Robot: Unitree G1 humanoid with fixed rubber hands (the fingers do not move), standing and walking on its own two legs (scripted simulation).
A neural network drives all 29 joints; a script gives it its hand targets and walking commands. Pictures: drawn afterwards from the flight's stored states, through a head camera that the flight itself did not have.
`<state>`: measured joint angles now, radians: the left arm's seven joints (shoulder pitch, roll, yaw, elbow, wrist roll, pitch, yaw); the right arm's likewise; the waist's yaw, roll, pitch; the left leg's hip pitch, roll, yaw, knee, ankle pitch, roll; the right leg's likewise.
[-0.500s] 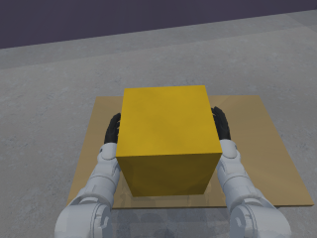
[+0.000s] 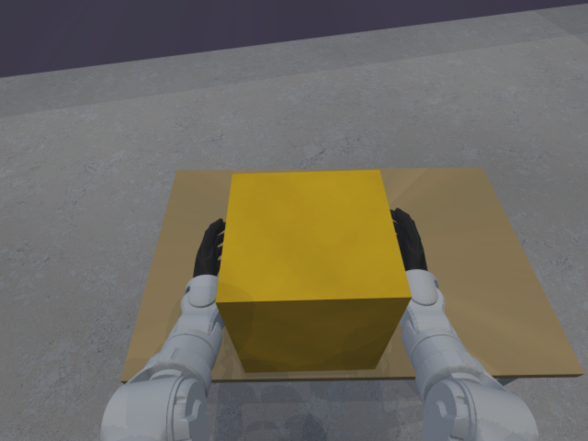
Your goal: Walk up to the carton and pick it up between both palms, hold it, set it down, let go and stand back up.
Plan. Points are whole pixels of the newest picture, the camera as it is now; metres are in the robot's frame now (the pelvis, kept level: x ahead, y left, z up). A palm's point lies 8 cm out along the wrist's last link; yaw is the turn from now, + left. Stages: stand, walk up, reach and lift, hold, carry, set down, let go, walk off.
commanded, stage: set down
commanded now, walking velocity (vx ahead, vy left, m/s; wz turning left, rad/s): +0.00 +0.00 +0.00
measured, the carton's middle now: (308, 277) +0.35 -0.01 -0.01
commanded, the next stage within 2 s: none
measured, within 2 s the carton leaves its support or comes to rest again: rests again in 0.74 s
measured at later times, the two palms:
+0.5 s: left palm (211, 278) +0.36 +0.14 -0.02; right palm (404, 269) +0.36 -0.16 -0.01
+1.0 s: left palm (214, 289) +0.36 +0.14 -0.05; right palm (401, 279) +0.36 -0.16 -0.03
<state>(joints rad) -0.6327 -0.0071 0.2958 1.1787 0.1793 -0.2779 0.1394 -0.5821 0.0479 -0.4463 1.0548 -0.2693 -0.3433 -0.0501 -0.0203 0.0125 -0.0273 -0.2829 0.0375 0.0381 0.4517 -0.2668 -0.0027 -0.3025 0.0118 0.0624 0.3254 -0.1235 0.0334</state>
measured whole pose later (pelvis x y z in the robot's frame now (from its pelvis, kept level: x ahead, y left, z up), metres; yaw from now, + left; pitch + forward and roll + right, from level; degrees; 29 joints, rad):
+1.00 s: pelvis +0.01 +0.00 +0.00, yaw +0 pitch +14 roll -1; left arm -0.59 -0.02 0.35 1.27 0.20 -0.56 0.14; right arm -0.57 0.04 -0.46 1.17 -0.31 -0.60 -0.05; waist -0.02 0.04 -0.03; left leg -0.43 0.04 0.04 0.45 -0.26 -0.01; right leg -0.45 0.01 0.06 0.34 -0.13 0.03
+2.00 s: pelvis -0.03 -0.03 -0.03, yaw +1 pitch +16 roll +1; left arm -0.68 0.21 -0.03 1.44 -0.28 -0.55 0.06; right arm -0.68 -0.19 0.11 1.27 0.25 -0.43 -0.06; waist -0.02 0.00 -0.13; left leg -0.64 0.03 0.04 0.66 -0.29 -0.03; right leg -0.73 0.01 0.06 0.67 -0.22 0.01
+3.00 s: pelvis -0.06 -0.02 -0.02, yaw +0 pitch +5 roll +1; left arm 0.00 0.20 -0.07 0.73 -0.26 -0.39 0.06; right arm 0.02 -0.16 0.03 0.71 0.26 -0.45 -0.01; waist -0.02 -0.01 -0.07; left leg -0.45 0.03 0.04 0.65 -0.29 -0.02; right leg -0.52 0.01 0.06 0.63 -0.20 0.01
